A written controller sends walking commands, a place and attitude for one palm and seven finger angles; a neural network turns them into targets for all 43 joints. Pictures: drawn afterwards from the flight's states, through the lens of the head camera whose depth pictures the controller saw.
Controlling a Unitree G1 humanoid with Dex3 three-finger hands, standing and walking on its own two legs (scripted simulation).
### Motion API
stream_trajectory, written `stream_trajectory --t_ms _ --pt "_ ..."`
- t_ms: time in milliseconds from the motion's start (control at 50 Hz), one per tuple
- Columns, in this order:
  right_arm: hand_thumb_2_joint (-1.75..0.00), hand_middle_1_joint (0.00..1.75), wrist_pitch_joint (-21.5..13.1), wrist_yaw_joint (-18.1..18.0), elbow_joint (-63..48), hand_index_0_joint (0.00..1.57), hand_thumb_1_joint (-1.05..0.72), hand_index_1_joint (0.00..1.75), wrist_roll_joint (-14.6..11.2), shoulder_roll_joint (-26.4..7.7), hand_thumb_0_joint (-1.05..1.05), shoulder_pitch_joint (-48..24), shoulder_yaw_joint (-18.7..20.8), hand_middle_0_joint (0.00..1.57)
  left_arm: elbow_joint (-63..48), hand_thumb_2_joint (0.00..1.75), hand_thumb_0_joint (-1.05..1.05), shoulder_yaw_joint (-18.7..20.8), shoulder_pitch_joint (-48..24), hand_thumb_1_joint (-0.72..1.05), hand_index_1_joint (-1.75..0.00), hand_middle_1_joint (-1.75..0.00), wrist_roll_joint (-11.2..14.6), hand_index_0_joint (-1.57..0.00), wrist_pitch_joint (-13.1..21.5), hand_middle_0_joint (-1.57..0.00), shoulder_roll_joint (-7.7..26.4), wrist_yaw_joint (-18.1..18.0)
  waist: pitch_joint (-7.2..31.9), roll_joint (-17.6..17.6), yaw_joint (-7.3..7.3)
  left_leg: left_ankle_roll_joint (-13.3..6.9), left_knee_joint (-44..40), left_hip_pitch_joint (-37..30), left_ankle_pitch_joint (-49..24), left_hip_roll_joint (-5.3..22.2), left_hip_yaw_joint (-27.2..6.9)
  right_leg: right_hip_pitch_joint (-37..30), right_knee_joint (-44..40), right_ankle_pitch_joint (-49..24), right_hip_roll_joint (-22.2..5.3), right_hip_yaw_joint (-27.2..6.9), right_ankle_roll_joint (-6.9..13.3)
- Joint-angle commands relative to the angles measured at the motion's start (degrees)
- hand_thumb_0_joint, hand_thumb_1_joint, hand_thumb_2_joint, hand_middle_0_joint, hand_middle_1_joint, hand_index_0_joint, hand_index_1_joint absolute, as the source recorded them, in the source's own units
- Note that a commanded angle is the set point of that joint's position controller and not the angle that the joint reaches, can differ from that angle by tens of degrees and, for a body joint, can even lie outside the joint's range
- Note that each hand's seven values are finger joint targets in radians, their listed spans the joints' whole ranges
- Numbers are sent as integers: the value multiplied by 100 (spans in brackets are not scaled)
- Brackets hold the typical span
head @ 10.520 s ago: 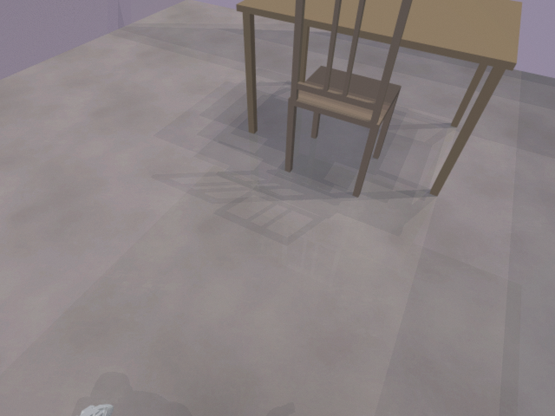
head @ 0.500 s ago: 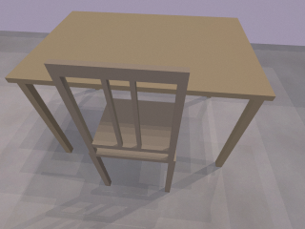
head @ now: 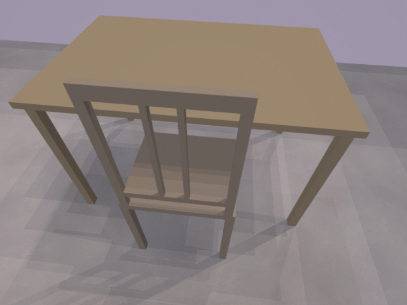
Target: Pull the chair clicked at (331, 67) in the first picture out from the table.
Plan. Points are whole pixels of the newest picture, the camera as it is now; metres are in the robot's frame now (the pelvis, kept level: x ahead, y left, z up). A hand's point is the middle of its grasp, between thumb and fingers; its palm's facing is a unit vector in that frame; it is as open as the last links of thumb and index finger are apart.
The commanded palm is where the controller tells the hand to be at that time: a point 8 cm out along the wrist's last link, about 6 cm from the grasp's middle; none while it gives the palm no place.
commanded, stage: come to a stop and stand still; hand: left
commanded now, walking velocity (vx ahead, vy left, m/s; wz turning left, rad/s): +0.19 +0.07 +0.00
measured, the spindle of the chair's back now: (154, 157) +0.49 +0.18 -0.05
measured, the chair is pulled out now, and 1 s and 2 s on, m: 0.00 0.00 0.00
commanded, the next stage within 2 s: look again from close up in 1.10 s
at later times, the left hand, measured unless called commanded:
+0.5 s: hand out of the picture +0.04 +0.19 -0.18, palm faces +0.06 -0.98 -0.21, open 7.3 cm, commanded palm none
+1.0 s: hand out of the picture +0.00 +0.19 -0.17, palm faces +0.01 -0.98 -0.21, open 7.4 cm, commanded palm none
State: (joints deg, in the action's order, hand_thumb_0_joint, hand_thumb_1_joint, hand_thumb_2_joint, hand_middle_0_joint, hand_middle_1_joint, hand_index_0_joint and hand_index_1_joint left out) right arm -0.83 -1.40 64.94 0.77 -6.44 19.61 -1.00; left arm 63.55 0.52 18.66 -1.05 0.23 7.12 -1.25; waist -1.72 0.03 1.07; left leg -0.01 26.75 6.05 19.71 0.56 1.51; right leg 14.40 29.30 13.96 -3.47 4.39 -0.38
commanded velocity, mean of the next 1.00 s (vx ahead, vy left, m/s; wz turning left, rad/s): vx -0.02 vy -0.02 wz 0.00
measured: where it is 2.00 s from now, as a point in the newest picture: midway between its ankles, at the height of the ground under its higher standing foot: outside the picture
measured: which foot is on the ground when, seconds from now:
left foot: down 0.00-1.00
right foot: down 0.00-1.00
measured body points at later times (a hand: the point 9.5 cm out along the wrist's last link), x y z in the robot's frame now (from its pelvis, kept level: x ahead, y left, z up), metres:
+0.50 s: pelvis +0.03 +0.02 +0.00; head +0.07 +0.02 +0.45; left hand +0.04 +0.25 -0.16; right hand +0.02 -0.19 -0.16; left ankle -0.06 +0.12 -0.74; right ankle +0.02 -0.13 -0.73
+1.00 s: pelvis -0.01 +0.01 +0.00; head -0.01 +0.00 +0.45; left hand +0.00 +0.24 -0.15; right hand +0.01 -0.22 -0.16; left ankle -0.06 +0.12 -0.74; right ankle +0.02 -0.13 -0.74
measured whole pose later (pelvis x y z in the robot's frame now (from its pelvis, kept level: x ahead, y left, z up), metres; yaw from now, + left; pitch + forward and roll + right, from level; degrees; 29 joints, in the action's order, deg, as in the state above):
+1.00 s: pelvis -0.01 +0.01 +0.00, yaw -1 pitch -1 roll +0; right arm -0.8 -1.0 59.2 0.6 -10.8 16.3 -0.7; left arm 60.9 -0.4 16.8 -0.7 -0.4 9.2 -1.1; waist -0.8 1.3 0.3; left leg -1.0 26.5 6.7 18.7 -0.5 3.0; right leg 15.2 28.5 11.9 -4.3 2.8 -1.8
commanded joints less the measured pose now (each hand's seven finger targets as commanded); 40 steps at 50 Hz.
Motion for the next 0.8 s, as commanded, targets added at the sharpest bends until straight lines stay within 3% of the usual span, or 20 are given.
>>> stream_trajectory --t_ms 0,40,80,120,140,160,180,200,240,300,360,480,500,520,540,560,580,620,660,780 --pt "-90 30 11 11 -165 20 -90 30 49 -324 0 573 107 20 -226 90 0 210 503 90 -30 -30 -22 -20 46 -20 765 -38 -798 -501 17 -213 -129 1134 489 -41 62 103 -1100 2147 -593 -978 539" --pt "-90 30 -44 6 -163 20 -90 30 48 -280 0 690 91 20 -266 90 0 236 452 90 -30 -30 -14 -20 69 -20 759 -38 -727 -441 -43 -224 -194 971 250 2 48 177 -930 1853 -601 -926 606" --pt "-90 30 -110 -12 -97 20 -90 30 37 -329 0 850 87 20 -337 90 0 199 278 90 -30 -30 -12 -20 82 -20 601 -20 -726 124 -131 -288 -495 671 -294 215 -222 361 -389 1121 -279 -497 475" --pt "-90 30 -212 -86 -8 20 -90 30 18 -497 0 962 79 20 -351 90 0 111 205 90 -30 -30 -17 -20 118 -20 296 -38 -504 964 -119 -447 -705 478 -2226 742 -719 127 394 -144 56 50 288" --pt "-90 30 -230 -141 -8 20 -90 30 -1 -521 0 857 69 20 -298 90 0 90 268 90 -30 -30 -10 -20 137 -20 250 -60 -486 965 -42 -471 -516 451 -3448 789 -694 -46 412 -497 55 34 271" --pt "-90 30 -236 -179 -31 20 -90 30 -17 -491 0 758 63 20 -204 90 0 81 432 90 -30 -30 20 -20 146 -20 255 -76 -443 737 22 -428 -335 374 -4197 752 -590 -218 299 -939 -7 -78 288" --pt "-90 30 -250 -205 -61 20 -90 30 -35 -499 0 716 63 20 -109 90 0 84 587 90 -30 -30 37 -20 174 -20 287 -97 -269 410 53 -318 -66 253 -4750 628 -459 -434 272 -1853 -131 -210 313" --pt "-90 30 -250 -223 -74 20 -90 30 -47 -503 0 722 72 20 -16 90 0 93 675 90 -30 -30 67 -20 192 -20 355 -114 -91 207 33 -211 21 159 -4824 552 -347 -620 280 -2700 -255 -256 315" --pt "-90 30 -229 -238 -87 20 -90 30 -72 -526 0 749 101 20 6 90 0 102 606 90 -30 -30 99 -20 197 -20 460 -131 118 -23 -34 -121 -111 56 -4698 510 -301 -874 357 -3580 -371 -226 265" --pt "-90 30 -190 -249 -93 20 -90 30 -79 -560 0 658 166 20 -90 90 0 127 426 90 -30 -30 91 -20 119 -20 459 -149 87 139 -35 -131 -221 -82 -4822 576 -320 -741 354 -3009 -313 -202 203" --pt "-90 30 -129 -254 -148 20 -90 30 -65 -535 0 482 209 20 -150 90 0 156 317 90 -30 -30 79 -20 52 -20 454 -148 39 103 -37 -183 -320 -133 -4390 640 -337 -608 245 -2493 -254 -269 206" --pt "-90 30 -83 -225 -198 20 -90 30 -52 -532 0 293 237 20 -268 90 0 174 172 90 -30 -30 47 -20 13 -20 530 -149 109 136 -48 -177 -326 -32 -3916 584 -332 -707 172 -2597 -313 -346 207" --pt "-90 30 -82 -216 -207 20 -90 30 -53 -532 0 267 232 20 -268 90 0 172 170 90 -30 -30 43 -20 19 -20 540 -150 124 55 -51 -164 -347 -17 -3749 549 -331 -746 155 -2663 -330 -364 217" --pt "-90 30 -76 -120 -610 20 -90 30 -133 -1157 0 -213 424 20 -63 90 0 211 499 90 -30 -30 -3 -20 120 -20 1009 -331 386 -671 54 18 963 420 -4227 672 -93 -816 -88 -4066 -431 -349 62" --pt "-90 30 -100 -65 -879 20 -90 30 -55 -817 0 28 379 20 -324 90 0 247 510 90 -30 -30 21 -20 151 -20 985 -318 674 -681 -52 -44 759 834 -2327 364 -186 -1301 243 -4211 -708 -574 255" --pt "-90 30 -70 -60 -869 20 -90 30 -61 -655 0 -156 335 20 -347 90 0 242 285 90 -30 -30 37 -20 167 -20 1045 -247 731 -250 -66 -42 233 814 -1230 231 -102 -1306 310 -4260 -922 -679 398" --pt "-90 30 -62 -46 -825 20 -90 30 -49 -604 0 -156 291 20 -387 90 0 144 100 90 -30 -30 46 -20 154 -20 943 -215 516 -327 -139 -50 75 728 -927 261 -173 -866 188 -3315 -814 -507 335" --pt "-90 30 -110 -36 -811 20 -90 30 1 -700 0 60 271 20 -493 90 0 79 -42 90 -30 -30 24 -20 114 -20 718 -162 274 427 -178 -142 -81 626 -2329 532 -437 -491 231 -1888 -386 -325 254" --pt "-90 30 -117 -76 -788 20 -90 30 25 -807 0 58 244 20 -504 90 0 70 -37 90 -30 -30 52 -20 119 -20 730 -138 300 647 -127 -176 -6 445 -3357 644 -435 -534 239 -1670 -254 -203 275" --pt "-90 30 -59 -25 -902 20 -90 30 0 -904 0 -180 187 20 -519 90 0 18 -188 90 -30 -30 23 -20 20 -20 756 -68 -606 177 -112 -200 -667 1005 -854 522 -497 -185 -341 -332 -195 -383 204"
